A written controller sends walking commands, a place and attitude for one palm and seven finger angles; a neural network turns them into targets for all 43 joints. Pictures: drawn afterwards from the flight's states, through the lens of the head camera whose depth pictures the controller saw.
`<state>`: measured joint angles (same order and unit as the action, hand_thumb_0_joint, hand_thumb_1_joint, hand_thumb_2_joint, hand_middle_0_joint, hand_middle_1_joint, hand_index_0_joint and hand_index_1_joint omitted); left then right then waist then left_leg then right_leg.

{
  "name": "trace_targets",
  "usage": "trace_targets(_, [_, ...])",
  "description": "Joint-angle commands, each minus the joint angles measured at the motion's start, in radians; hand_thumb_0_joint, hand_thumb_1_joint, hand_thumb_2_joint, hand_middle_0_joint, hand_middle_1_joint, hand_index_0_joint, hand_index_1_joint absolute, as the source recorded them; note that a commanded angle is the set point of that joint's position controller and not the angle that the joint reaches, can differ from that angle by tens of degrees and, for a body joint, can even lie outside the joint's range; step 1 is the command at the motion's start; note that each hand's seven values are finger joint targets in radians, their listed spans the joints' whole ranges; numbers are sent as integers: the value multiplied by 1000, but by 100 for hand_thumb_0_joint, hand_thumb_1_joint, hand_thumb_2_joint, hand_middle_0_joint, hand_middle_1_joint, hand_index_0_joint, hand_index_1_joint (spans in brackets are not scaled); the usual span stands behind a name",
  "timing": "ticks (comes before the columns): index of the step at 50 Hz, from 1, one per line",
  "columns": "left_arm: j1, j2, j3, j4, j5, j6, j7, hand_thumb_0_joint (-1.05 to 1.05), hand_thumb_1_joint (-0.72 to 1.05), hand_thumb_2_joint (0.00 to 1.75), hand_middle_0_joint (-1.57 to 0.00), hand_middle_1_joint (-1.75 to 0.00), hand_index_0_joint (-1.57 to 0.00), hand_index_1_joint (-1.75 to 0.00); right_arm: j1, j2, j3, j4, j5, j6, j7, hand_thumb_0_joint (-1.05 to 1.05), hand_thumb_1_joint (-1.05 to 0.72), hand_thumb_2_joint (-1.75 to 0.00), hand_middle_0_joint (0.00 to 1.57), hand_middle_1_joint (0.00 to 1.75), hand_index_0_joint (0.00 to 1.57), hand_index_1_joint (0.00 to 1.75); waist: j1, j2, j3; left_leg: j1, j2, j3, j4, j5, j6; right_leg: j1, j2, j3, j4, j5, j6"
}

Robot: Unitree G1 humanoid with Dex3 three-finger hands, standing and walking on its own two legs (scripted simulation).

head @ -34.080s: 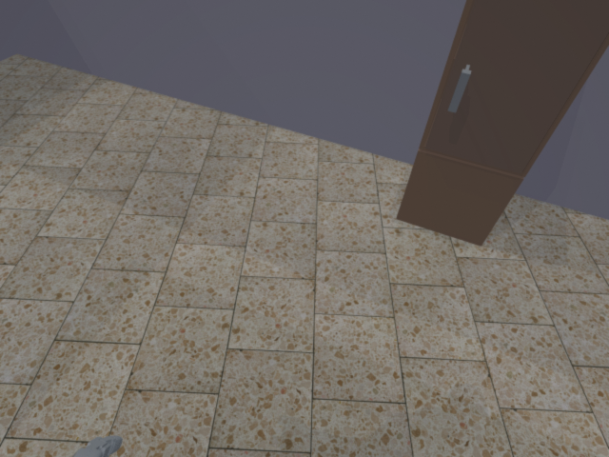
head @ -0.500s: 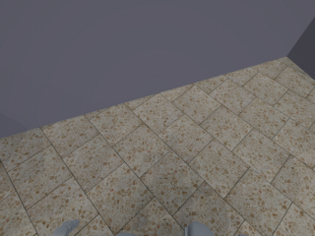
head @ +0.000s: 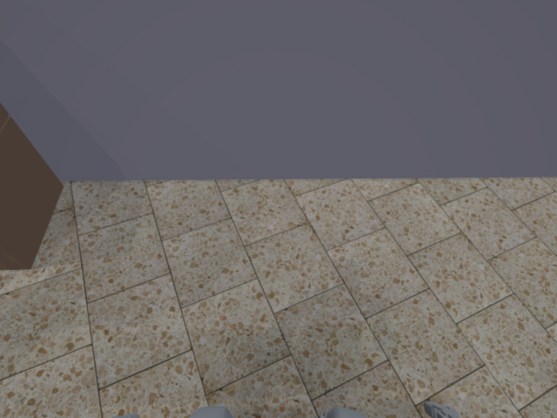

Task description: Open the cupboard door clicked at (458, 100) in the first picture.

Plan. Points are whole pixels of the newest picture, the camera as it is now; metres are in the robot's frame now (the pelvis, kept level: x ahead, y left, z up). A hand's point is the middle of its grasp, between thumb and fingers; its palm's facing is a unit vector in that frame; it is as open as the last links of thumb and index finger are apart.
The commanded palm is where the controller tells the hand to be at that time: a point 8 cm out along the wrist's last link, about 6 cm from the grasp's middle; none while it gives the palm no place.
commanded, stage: turn to face it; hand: left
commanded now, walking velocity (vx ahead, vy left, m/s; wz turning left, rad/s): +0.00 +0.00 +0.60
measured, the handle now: out of the picture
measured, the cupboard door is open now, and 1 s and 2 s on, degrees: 53 53 53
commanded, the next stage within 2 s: take the last steps up to it in 1.64 s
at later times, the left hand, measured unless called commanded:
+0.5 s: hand out of the picture +0.02 +0.15 -0.14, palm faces +0.29 -0.92 -0.24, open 7.4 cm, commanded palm none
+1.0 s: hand out of the picture -0.01 +0.17 -0.14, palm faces +0.56 -0.77 -0.31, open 7.4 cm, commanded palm none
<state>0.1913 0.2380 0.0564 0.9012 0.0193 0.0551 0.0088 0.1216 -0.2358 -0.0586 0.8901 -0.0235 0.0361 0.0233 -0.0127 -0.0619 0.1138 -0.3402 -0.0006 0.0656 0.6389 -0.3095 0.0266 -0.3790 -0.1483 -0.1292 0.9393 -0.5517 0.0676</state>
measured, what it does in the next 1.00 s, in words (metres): steps on the spot, turning left: right foot, then left foot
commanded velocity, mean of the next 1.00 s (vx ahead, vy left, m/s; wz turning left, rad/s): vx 0.00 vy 0.00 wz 0.60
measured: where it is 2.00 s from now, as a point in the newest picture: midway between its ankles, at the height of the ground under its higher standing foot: outside the picture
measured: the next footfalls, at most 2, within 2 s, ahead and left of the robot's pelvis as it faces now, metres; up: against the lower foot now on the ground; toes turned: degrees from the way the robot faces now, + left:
right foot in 0.26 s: +0.07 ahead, -0.16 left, +0.00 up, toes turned +6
left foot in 0.62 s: -0.02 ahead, +0.08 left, +0.00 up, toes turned +28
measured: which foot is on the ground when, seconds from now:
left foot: down 0.00-0.26, up 0.28-0.60, down 0.62-0.96, up 0.98-1.00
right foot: up 0.00-0.24, down 0.26-0.62, up 0.64-0.94, down 0.96-1.00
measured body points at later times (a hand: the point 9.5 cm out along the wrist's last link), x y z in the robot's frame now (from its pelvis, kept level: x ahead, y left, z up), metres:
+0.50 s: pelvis +0.00 -0.06 +0.02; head +0.06 -0.05 +0.47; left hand +0.00 +0.20 -0.12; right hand +0.17 -0.28 -0.13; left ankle -0.05 +0.07 -0.66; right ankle +0.03 -0.16 -0.72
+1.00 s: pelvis +0.02 -0.07 +0.01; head +0.08 -0.06 +0.45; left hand -0.04 +0.21 -0.11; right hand +0.23 -0.24 -0.15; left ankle -0.05 +0.05 -0.71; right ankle +0.09 -0.17 -0.72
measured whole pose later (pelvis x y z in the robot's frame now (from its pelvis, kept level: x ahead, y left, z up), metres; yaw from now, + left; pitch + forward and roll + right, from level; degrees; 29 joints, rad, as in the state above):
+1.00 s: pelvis +0.02 -0.07 +0.01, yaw +36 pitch +1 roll +1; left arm 0.13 0.24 0.05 0.86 0.02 0.01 0.01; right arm 0.17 -0.24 -0.07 0.93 -0.02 0.07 0.01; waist -0.02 0.03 0.10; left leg -0.38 -0.03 -0.11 0.73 -0.41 -0.03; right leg -0.31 -0.05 -0.05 0.61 -0.32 0.02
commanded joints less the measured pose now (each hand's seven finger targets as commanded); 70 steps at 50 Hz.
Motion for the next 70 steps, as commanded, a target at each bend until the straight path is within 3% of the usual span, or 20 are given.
trace_targets(1, [-82,97,32,-105,-3,-28,6,0,90,90,-20,-30,-20,-30,101,-210,-50,-37,-4,-19,-42,0,-90,-90,20,30,20,30,-34,298,-195,232,285,-340,-258,527,151,-224,28,143,243,72,15])
trace_targets(11, [78,102,34,-66,-8,-41,2,0,90,90,-20,-30,-20,-30,-31,-207,-59,-69,2,2,-28,0,-90,-90,20,30,20,30,52,203,-168,-27,156,-327,-179,214,75,221,137,64,-404,264,-6])
trace_targets(13, [130,248,65,-67,16,-59,18,0,90,90,-20,-30,-20,-30,-33,-92,-45,-109,16,3,-18,0,-90,-90,20,30,20,30,82,-252,-152,-298,-80,-87,210,-237,-67,366,-269,497,-703,266,-152])
trace_targets(14, [109,251,54,-83,9,-57,22,0,90,90,-20,-30,-20,-30,-40,-135,-51,-112,6,7,-13,0,-90,-90,20,30,20,30,80,-217,-142,-260,-38,-130,461,-314,-55,221,-365,521,-719,266,-239])
trace_targets(17, [-43,139,30,-115,5,-55,27,0,90,90,-20,-30,-20,-30,-7,-108,-51,-58,3,26,2,0,-90,-90,20,30,20,30,-8,-161,-86,-229,28,-111,619,-138,-73,137,-196,231,-641,429,-190])
trace_targets(25, [92,189,51,-61,12,-63,22,0,90,90,-20,-30,-20,-30,-80,-44,-20,-69,15,11,10,0,-90,-90,20,30,20,30,68,-140,-153,-104,3,34,142,-173,-86,343,-221,78,-521,790,-188])
trace_targets(29, [53,188,61,-57,-2,-53,13,0,90,90,-20,-30,-20,-30,28,-87,-28,-45,11,-2,3,0,-90,-90,20,30,20,30,1,-83,-182,147,6,38,-163,56,-57,213,-206,-12,-366,676,-101])
trace_targets(31, [-4,85,31,-121,-10,-42,2,0,90,90,-20,-30,-20,-30,149,-267,-75,-31,-3,-9,-5,0,-90,-90,20,30,20,30,-74,389,-215,401,398,-468,-272,576,141,-221,-3,-62,27,-92,29])
trace_targets(32, [-80,103,27,-155,1,-33,7,0,90,90,-20,-30,-20,-30,211,-292,-75,-7,-6,-3,-14,0,-90,-90,20,30,20,30,-103,280,-197,320,452,-491,-274,528,221,-240,11,55,142,-120,9])
trace_targets(36, [-55,97,36,-81,-1,-24,-1,0,90,90,-20,-30,-20,-30,63,-195,-45,-42,-4,-23,-43,0,-90,-90,20,30,20,30,-8,236,-181,222,257,-320,-277,511,134,-211,36,137,220,123,15])
trace_targets(46, [43,99,32,-73,-12,-43,5,0,90,90,-20,-30,-20,-30,-8,-195,-57,-48,3,-4,-33,0,-90,-90,20,30,20,30,48,215,-179,16,155,-349,-158,374,78,227,138,77,-422,279,-1])
trace_targets(47, [94,151,45,-65,-6,-55,12,0,90,90,-20,-30,-20,-30,-12,-156,-52,-61,12,-3,-29,0,-90,-90,20,30,20,30,73,84,-193,-111,83,-302,-53,188,22,375,29,176,-576,325,-25])
trace_targets(48, [119,244,63,-62,11,-63,21,0,90,90,-20,-30,-20,-30,-3,-86,-43,-86,18,-5,-22,0,-90,-90,20,30,20,30,82,-235,-196,-279,-79,-107,197,-206,-66,449,-264,469,-662,433,-142])
trace_targets(49, [112,258,53,-72,7,-59,23,0,90,90,-20,-30,-20,-30,-21,-119,-48,-95,8,-1,-17,0,-90,-90,20,30,20,30,83,-197,-169,-256,-48,-126,436,-340,-61,311,-364,480,-657,522,-236])
trace_targets(52, [-27,136,27,-104,0,-59,29,0,90,90,-20,-30,-20,-30,3,-106,-49,-40,5,23,-5,0,-90,-90,20,30,20,30,1,-163,-114,-251,23,-121,629,-153,-80,230,-196,230,-601,611,-194])
trace_targets(63, [75,189,55,-46,5,-60,18,0,90,90,-20,-30,-20,-30,-21,-58,-16,-39,12,-1,1,0,-90,-90,20,30,20,30,31,-122,-168,48,-14,47,-57,-35,-66,290,-195,34,-425,790,-137])
trace_targets(64, [62,186,54,-46,-3,-57,14,0,90,90,-20,-30,-20,-30,26,-81,-21,-27,10,-7,0,0,-90,-90,20,30,20,30,-2,-76,-184,160,-6,35,-176,81,-52,225,-179,4,-348,745,-97])
trace_targets(66, [18,74,21,-99,-12,-48,4,0,90,90,-20,-30,-20,-30,158,-260,-63,-10,-3,-16,-10,0,-90,-90,20,30,20,30,-73,368,-246,432,403,-451,-249,715,156,-178,16,-39,40,-91,21])
trace_targets(67, [-37,92,16,-117,-3,-35,11,0,90,90,-20,-30,-20,-30,198,-277,-60,6,-3,-10,-23,0,-90,-90,20,30,20,30,-86,246,-231,366,450,-446,-240,746,226,-194,18,70,136,-125,3])
trace_targets(70, [-47,87,22,-56,-9,-25,10,0,90,90,-20,-30,-20,-30,91,-186,-31,-10,-4,-21,-52,0,-90,-90,20,30,20,30,-27,274,-184,265,301,-301,-238,767,171,-173,30,137,205,38,7])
